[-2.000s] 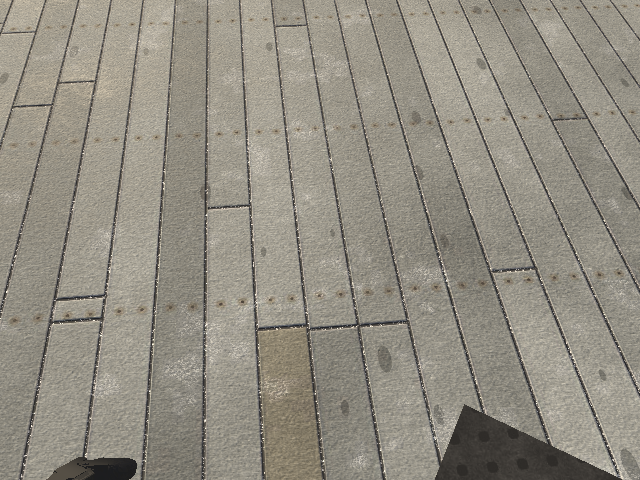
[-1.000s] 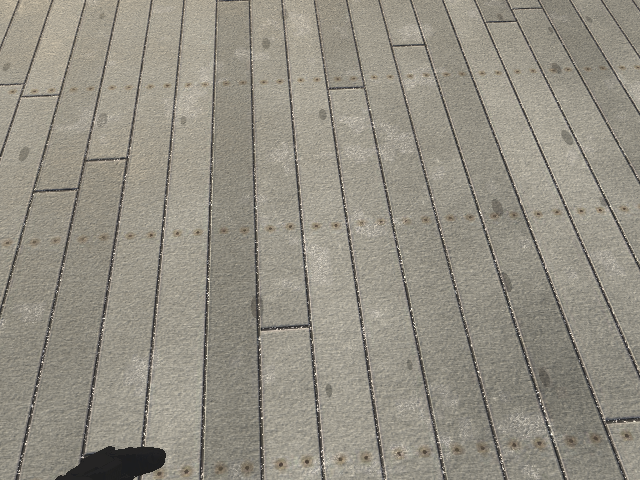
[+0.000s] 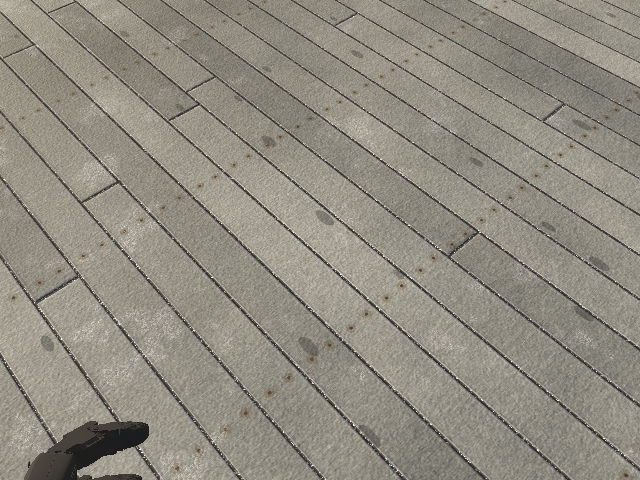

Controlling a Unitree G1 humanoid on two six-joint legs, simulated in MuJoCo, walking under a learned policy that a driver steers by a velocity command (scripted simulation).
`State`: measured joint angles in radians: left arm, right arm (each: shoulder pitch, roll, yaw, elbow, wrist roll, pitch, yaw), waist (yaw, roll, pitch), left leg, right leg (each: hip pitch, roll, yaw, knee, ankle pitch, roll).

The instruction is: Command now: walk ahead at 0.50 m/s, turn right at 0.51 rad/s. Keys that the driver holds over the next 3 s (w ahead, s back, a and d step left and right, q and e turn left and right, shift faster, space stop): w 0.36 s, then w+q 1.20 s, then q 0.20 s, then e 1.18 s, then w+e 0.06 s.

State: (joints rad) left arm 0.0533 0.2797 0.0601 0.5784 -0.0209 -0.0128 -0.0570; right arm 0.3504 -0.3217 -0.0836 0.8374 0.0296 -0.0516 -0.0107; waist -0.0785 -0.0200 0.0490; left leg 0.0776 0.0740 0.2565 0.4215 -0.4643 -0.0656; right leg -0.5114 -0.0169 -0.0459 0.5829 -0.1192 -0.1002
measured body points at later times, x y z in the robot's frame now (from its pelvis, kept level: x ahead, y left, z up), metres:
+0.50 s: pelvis +0.29 +0.01 +0.01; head +0.31 +0.01 +0.46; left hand +0.33 +0.30 -0.11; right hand +0.48 -0.24 -0.08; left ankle +0.46 +0.11 -0.70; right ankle +0.12 -0.09 -0.72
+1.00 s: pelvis +0.57 +0.02 +0.02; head +0.60 +0.03 +0.47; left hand +0.76 +0.29 -0.05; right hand +0.65 -0.27 -0.09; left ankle +0.45 +0.11 -0.72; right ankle +0.74 -0.09 -0.71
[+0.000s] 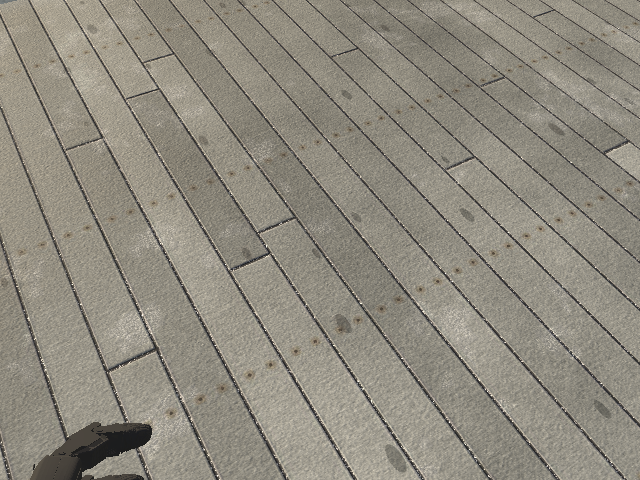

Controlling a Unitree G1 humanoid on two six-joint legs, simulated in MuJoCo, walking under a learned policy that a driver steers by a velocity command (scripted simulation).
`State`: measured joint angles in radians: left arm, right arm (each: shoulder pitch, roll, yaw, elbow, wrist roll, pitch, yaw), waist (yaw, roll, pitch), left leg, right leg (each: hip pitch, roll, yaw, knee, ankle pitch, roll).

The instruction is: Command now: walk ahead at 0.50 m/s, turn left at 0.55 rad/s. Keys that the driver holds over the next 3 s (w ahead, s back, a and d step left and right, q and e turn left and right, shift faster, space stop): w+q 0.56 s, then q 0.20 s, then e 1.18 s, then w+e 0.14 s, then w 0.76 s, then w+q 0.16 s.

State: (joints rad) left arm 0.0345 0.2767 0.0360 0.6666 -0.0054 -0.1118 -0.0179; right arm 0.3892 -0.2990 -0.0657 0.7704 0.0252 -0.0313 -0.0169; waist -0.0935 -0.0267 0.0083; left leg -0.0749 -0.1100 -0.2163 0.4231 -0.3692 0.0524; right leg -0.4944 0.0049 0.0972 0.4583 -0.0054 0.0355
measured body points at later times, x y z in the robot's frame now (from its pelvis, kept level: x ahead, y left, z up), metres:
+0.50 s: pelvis +0.26 +0.02 -0.01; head +0.30 +0.04 +0.44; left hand +0.18 +0.31 -0.13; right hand +0.55 -0.12 -0.08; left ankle +0.37 +0.18 -0.72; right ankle +0.14 -0.14 -0.73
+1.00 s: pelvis +0.47 +0.11 +0.00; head +0.49 +0.12 +0.45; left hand +0.49 +0.41 -0.11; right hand +0.71 -0.07 -0.11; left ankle +0.38 +0.17 -0.73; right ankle +0.61 +0.05 -0.73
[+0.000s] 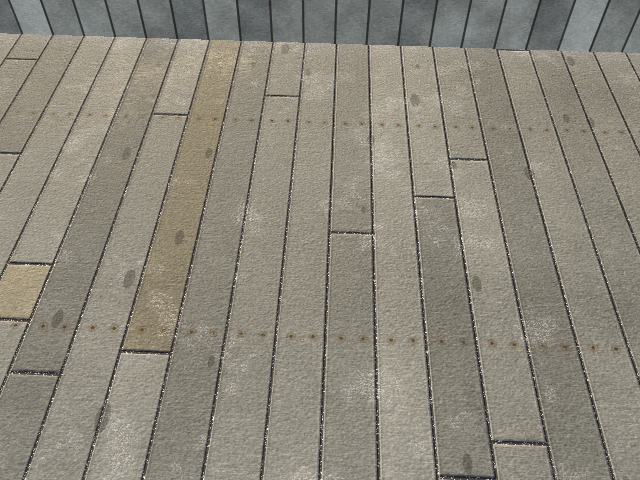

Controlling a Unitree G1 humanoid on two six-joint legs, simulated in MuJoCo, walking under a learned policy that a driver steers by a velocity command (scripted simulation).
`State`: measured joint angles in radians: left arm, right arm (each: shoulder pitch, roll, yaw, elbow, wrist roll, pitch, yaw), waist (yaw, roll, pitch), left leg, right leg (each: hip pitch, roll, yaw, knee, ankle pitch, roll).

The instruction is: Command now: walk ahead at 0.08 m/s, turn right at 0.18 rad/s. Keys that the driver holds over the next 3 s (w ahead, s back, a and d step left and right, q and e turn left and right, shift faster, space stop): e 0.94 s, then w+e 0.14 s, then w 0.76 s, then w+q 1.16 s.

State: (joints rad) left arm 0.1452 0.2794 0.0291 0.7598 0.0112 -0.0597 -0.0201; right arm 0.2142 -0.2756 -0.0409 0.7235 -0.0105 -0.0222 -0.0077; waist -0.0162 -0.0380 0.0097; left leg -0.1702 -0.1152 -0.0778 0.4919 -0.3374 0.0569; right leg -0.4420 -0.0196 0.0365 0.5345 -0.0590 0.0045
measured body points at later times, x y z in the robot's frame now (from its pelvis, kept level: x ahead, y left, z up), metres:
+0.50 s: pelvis +0.04 +0.03 +0.01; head +0.07 +0.04 +0.46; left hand +0.25 +0.28 -0.10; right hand +0.07 -0.28 -0.08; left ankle +0.06 +0.13 -0.73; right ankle +0.02 -0.11 -0.66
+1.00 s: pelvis +0.03 -0.02 +0.01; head +0.05 -0.07 +0.46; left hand +0.31 +0.13 -0.06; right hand -0.01 -0.35 -0.10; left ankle +0.11 +0.11 -0.66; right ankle -0.02 -0.10 -0.73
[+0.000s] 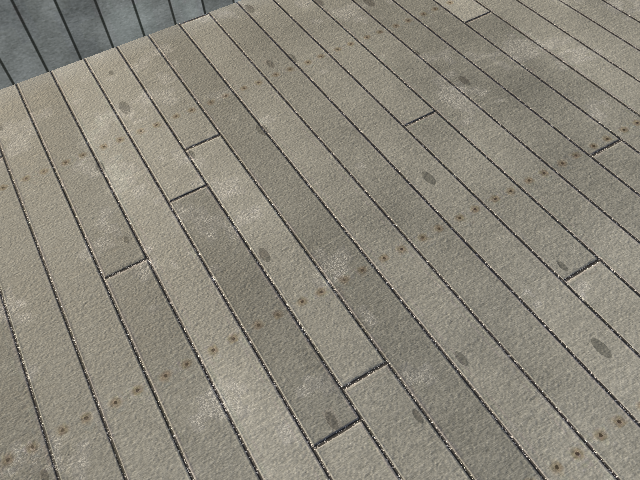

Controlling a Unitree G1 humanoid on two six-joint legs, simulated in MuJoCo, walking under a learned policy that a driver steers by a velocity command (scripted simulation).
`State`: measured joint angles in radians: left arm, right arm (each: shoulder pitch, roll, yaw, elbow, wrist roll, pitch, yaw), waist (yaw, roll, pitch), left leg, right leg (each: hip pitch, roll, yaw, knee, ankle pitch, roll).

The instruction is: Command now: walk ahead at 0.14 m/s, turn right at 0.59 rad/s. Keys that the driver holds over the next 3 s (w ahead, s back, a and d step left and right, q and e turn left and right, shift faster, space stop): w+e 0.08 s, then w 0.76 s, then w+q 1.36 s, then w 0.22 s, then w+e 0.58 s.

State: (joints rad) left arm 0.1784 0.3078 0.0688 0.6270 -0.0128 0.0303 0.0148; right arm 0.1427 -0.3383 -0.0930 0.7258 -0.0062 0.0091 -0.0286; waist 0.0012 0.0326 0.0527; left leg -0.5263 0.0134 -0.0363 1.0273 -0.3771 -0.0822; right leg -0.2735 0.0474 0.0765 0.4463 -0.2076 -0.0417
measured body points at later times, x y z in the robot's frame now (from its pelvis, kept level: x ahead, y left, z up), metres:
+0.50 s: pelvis +0.14 +0.02 +0.00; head +0.16 +0.03 +0.45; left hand +0.35 +0.24 -0.10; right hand +0.10 -0.26 -0.11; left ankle +0.08 +0.14 -0.74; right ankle +0.22 -0.15 -0.69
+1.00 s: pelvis +0.40 -0.09 +0.00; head +0.41 -0.09 +0.45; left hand +0.48 +0.19 -0.11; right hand +0.53 -0.37 -0.10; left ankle +0.58 +0.06 -0.67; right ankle +0.34 -0.16 -0.74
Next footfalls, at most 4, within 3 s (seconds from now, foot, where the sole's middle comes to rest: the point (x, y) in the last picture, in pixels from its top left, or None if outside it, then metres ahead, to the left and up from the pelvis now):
0.24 left None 0.12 0.14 -0.78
0.68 right None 0.38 -0.17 -0.78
1.22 left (348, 351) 0.72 0.02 -0.78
1.70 right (410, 244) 1.02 -0.15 -0.78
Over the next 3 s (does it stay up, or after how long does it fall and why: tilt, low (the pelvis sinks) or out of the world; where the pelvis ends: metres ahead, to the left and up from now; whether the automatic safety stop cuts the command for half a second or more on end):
stays up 1.45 0.25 0.00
